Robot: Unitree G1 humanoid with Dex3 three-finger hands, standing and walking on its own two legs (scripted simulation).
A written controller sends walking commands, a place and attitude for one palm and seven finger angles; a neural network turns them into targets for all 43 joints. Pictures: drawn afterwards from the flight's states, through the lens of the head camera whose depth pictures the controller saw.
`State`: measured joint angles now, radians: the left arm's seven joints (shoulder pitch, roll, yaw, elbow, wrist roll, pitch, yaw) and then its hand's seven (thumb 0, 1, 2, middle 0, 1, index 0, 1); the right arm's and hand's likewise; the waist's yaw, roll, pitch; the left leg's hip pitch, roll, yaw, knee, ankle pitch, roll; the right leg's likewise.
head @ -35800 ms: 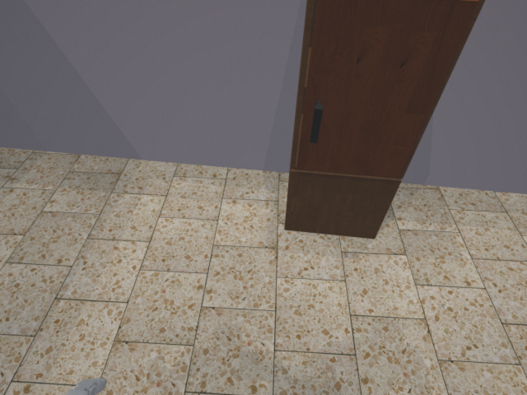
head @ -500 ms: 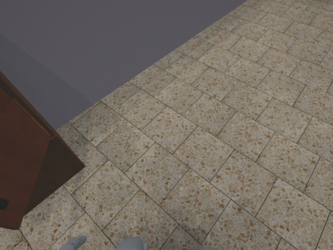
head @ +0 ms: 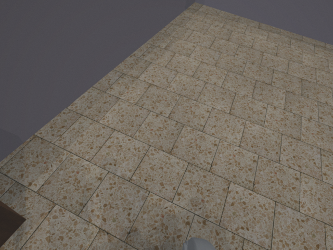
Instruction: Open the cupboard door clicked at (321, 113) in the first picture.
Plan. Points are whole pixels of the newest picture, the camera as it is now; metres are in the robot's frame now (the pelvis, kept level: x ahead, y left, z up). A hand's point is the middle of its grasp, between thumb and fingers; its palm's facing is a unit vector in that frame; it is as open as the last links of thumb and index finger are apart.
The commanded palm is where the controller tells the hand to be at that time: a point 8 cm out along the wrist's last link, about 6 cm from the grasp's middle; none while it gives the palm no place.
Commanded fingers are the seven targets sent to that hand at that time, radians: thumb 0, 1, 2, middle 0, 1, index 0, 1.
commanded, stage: walk to a spot facing it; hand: left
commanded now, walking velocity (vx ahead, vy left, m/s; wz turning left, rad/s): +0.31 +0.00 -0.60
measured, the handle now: out of the picture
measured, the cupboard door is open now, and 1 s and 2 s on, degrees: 46 46 46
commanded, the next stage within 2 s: turn to face it in 0.88 s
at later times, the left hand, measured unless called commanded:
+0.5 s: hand (147, 187) +0.32 +0.07 -0.16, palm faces -0.25 -0.94 -0.24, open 7.2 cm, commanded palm none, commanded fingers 0.00 0.90 0.90 -0.20 -0.30 -0.20 -0.30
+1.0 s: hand (165, 160) +0.43 +0.02 -0.19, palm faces -0.28 -0.95 -0.14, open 7.4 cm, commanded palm none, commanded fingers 0.00 0.90 0.90 -0.20 -0.30 -0.20 -0.30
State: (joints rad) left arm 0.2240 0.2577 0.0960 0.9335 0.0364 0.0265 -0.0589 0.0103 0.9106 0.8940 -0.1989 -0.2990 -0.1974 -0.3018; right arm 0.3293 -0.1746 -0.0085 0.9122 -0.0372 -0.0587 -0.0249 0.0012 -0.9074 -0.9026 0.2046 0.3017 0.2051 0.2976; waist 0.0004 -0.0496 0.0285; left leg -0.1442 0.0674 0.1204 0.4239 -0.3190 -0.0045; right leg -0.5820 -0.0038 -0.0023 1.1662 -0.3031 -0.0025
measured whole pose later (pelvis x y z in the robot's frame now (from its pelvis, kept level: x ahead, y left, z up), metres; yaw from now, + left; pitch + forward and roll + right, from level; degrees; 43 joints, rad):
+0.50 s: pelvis +0.20 -0.10 +0.00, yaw -16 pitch +1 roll +2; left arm 0.22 0.20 0.06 0.97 0.01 -0.05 0.00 0.00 0.94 0.89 -0.20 -0.30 -0.20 -0.30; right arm 0.23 -0.17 -0.04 0.96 -0.03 -0.01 0.00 0.01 -0.91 -0.90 0.20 0.30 0.20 0.30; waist -0.03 -0.01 0.08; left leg -0.61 0.15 0.01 1.14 -0.24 -0.06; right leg -0.21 0.10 -0.05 0.43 -0.24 -0.15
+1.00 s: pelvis +0.45 -0.16 -0.01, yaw -23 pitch +0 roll +0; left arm 0.45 0.12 0.04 1.13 0.02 -0.04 0.01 0.01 0.91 0.89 -0.20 -0.30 -0.20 -0.30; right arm 0.18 -0.15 -0.02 0.98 -0.03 -0.07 -0.02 0.00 -0.91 -0.90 0.20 0.30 0.20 0.30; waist 0.04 -0.03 0.04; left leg -0.30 -0.01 0.15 0.56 -0.27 0.07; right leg -0.37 0.03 0.00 1.30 -0.36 -0.04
